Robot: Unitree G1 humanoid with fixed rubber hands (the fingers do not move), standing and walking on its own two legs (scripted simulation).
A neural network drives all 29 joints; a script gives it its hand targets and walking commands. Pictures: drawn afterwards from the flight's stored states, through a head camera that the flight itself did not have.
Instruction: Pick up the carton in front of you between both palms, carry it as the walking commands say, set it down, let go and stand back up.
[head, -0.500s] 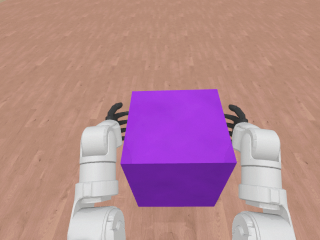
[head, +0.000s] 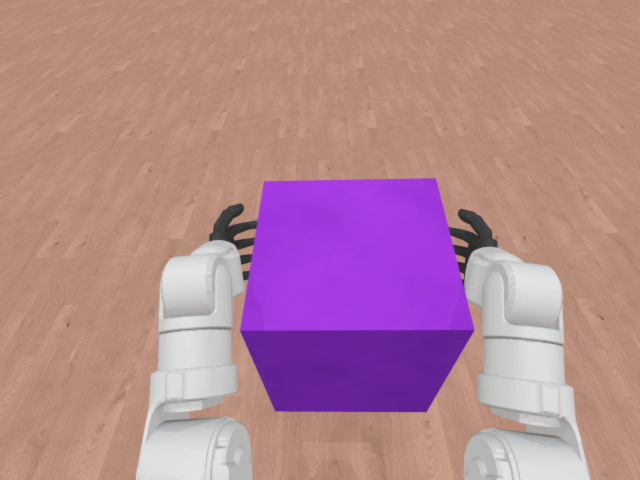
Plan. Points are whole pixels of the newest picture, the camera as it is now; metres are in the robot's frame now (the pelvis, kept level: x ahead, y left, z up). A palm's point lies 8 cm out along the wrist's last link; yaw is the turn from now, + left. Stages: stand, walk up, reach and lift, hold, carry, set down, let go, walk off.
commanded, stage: carry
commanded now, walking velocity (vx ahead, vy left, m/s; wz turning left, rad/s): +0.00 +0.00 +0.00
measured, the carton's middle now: (349, 303) +0.33 -0.01 +0.06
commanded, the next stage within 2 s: none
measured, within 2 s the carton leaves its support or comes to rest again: neither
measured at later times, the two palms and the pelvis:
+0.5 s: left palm (228, 249) +0.36 +0.15 +0.13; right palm (472, 252) +0.35 -0.15 +0.13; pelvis +0.02 +0.00 +0.00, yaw +0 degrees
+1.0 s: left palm (218, 253) +0.35 +0.16 +0.13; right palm (467, 260) +0.34 -0.14 +0.13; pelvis +0.01 +0.01 +0.00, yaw +0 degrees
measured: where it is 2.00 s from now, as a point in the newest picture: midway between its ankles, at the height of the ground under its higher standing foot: outside the picture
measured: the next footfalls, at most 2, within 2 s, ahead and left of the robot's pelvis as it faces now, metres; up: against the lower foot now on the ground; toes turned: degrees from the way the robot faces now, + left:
none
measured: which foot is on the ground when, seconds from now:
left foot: down 0.00-1.00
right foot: down 0.00-1.00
